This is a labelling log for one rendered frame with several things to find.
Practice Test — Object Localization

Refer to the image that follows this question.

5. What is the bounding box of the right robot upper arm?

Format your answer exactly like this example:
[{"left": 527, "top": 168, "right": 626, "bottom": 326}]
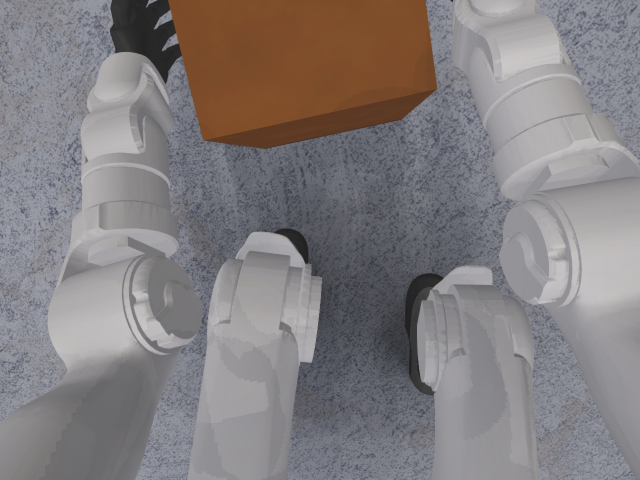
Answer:
[{"left": 499, "top": 177, "right": 640, "bottom": 480}]

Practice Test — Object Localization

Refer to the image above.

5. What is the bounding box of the left robot upper arm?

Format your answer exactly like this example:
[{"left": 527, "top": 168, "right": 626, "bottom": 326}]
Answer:
[{"left": 0, "top": 254, "right": 203, "bottom": 480}]

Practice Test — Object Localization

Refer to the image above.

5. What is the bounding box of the robot right thigh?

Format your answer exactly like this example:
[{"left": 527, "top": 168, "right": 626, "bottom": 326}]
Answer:
[{"left": 417, "top": 284, "right": 539, "bottom": 480}]

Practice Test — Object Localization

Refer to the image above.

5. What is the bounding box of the right robot forearm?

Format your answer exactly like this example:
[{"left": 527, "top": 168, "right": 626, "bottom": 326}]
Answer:
[{"left": 451, "top": 0, "right": 640, "bottom": 201}]

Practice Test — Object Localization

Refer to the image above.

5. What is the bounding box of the left robot hand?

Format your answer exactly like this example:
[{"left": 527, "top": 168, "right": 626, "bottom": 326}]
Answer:
[{"left": 110, "top": 0, "right": 182, "bottom": 84}]

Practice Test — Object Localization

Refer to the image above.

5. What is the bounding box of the left robot forearm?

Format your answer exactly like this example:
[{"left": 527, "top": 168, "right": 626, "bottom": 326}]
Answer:
[{"left": 48, "top": 52, "right": 179, "bottom": 344}]

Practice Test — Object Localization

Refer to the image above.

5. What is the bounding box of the robot right foot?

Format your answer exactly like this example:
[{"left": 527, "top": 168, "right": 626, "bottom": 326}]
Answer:
[{"left": 405, "top": 273, "right": 444, "bottom": 395}]

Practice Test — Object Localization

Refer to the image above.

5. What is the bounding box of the carton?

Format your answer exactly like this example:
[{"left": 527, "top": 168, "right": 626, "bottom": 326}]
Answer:
[{"left": 168, "top": 0, "right": 437, "bottom": 149}]

